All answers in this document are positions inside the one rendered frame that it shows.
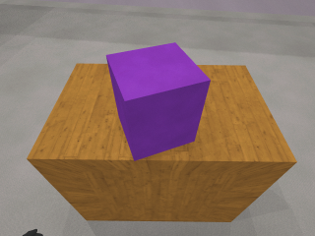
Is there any carton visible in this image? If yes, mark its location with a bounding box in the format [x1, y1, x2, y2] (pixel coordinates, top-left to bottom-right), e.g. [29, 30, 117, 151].
[106, 42, 211, 161]

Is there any pedestal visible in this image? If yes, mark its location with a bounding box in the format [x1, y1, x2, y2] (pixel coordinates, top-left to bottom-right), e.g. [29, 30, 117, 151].
[27, 63, 297, 222]

